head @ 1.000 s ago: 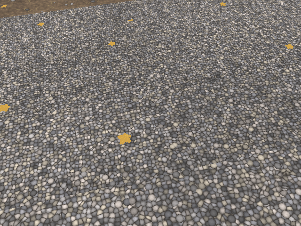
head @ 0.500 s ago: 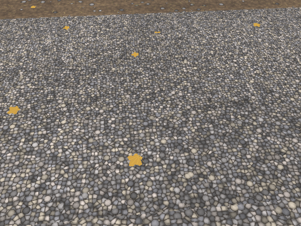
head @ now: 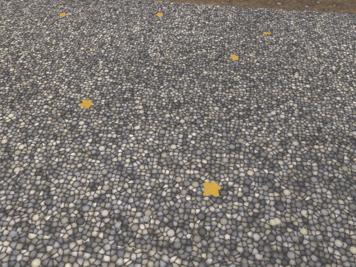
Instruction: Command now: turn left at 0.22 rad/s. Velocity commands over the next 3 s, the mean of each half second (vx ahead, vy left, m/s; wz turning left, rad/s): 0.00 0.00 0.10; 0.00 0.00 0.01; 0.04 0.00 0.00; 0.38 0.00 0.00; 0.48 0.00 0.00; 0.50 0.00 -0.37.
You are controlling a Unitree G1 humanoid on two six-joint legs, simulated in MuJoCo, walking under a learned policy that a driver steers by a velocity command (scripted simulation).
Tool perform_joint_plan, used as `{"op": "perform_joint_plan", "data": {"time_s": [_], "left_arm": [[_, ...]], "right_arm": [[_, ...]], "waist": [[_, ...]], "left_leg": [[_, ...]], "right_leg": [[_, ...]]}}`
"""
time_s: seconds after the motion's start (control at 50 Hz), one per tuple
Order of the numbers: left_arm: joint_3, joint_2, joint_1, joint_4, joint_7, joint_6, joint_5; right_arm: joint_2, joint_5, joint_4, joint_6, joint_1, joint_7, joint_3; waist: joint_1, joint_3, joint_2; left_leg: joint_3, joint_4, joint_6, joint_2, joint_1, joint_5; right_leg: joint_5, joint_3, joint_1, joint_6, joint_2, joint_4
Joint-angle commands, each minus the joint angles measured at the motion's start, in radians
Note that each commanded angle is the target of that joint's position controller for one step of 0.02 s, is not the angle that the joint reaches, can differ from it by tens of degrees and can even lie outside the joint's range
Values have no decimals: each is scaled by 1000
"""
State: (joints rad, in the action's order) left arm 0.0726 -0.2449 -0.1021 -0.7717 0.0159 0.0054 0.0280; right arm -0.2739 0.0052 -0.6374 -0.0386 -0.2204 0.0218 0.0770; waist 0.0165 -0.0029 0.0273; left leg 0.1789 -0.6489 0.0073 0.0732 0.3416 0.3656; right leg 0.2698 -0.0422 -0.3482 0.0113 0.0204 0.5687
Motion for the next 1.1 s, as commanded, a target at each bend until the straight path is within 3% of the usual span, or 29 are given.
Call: {"op": "perform_joint_plan", "data": {"time_s": [0.02,0.08,0.14,0.26,0.44,0.82,1.1], "left_arm": [[0,-65,75,86,11,-24,17],[6,-93,55,79,14,-28,-11],[7,-103,15,86,11,-33,-16],[7,-77,-21,95,16,-31,-22],[10,-72,-25,102,20,-26,-25],[16,-69,-54,95,8,-22,-25],[14,-58,-111,63,-10,-24,-25]], "right_arm": [[-96,3,61,21,-81,1,18],[-82,16,55,5,-42,-9,16],[-77,0,49,9,-38,-23,14],[-62,0,36,14,-36,-16,14],[-61,-3,21,12,-35,-14,17],[-48,-3,-24,16,-34,-3,16],[-44,-2,-102,16,-77,15,16]], "waist": [[51,-90,-230],[31,-83,-162],[4,-29,-56],[-14,-56,-14],[-15,-48,-22],[-17,-17,-23],[-18,13,-26]], "left_leg": [[17,-11,-38,-77,29,87],[-3,112,-32,-85,-118,-141],[5,132,3,-87,-97,-205],[16,146,-13,-90,-111,-305],[13,149,-19,-93,-134,-355],[-8,166,-36,-94,-150,-318],[-16,191,-50,-96,-152,-278]], "right_leg": [[-330,-355,145,-240,-297,-207],[-152,-182,90,-103,-154,-173],[-106,-91,103,-47,-88,-135],[-273,-62,181,-57,-78,-78],[-321,-50,204,-52,-67,-72],[-267,-54,197,-50,-58,-96],[-215,-58,186,-50,-57,-131]]}}
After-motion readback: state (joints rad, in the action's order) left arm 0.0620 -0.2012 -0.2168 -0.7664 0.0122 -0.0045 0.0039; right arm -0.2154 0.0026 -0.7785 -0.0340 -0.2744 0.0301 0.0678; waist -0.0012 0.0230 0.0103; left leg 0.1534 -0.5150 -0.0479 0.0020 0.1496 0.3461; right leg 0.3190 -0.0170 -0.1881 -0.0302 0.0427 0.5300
